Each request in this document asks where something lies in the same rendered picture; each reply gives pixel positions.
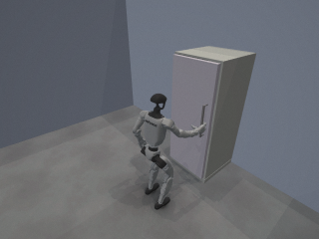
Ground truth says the robot right hand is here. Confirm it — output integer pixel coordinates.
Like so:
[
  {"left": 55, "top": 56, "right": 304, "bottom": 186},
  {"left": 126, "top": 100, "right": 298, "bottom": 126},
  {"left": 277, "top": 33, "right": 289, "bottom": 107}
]
[{"left": 191, "top": 122, "right": 206, "bottom": 133}]

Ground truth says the robot right upper arm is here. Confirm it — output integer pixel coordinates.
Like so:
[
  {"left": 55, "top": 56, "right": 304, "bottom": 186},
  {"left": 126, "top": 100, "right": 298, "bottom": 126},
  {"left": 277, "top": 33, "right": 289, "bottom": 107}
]
[{"left": 161, "top": 119, "right": 184, "bottom": 138}]

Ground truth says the fridge door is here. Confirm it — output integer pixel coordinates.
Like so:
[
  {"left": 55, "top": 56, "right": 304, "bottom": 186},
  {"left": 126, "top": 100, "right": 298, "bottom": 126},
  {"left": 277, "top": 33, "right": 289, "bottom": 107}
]
[{"left": 169, "top": 54, "right": 221, "bottom": 179}]

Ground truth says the left robot thigh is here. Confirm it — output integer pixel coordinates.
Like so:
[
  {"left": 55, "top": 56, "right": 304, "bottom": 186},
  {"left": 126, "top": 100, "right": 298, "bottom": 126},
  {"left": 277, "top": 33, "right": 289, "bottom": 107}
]
[{"left": 141, "top": 144, "right": 160, "bottom": 171}]

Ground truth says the robot left forearm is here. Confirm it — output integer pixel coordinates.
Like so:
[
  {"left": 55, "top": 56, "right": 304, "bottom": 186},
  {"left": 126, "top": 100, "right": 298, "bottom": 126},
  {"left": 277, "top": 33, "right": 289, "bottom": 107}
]
[{"left": 133, "top": 132, "right": 144, "bottom": 143}]

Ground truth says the robot right forearm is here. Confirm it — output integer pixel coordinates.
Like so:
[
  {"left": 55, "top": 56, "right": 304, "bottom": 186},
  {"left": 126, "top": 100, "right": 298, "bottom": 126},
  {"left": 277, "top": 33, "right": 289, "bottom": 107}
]
[{"left": 180, "top": 128, "right": 200, "bottom": 138}]

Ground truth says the handle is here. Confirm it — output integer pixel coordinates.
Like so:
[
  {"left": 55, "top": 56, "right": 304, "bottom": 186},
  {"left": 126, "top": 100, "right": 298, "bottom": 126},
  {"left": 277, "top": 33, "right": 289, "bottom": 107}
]
[{"left": 199, "top": 104, "right": 207, "bottom": 137}]

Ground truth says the robot left upper arm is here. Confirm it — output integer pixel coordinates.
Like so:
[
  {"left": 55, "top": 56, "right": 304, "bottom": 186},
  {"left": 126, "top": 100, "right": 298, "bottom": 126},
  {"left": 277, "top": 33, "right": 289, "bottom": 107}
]
[{"left": 133, "top": 111, "right": 149, "bottom": 134}]

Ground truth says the robot torso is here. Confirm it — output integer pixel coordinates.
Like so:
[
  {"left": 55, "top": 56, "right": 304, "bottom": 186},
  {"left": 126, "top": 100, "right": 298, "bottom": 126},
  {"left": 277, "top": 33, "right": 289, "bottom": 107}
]
[{"left": 144, "top": 113, "right": 166, "bottom": 162}]

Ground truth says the robot left hand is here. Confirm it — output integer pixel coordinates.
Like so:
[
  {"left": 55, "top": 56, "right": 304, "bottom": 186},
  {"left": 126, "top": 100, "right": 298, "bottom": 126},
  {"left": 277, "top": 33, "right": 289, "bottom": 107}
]
[{"left": 138, "top": 140, "right": 147, "bottom": 148}]

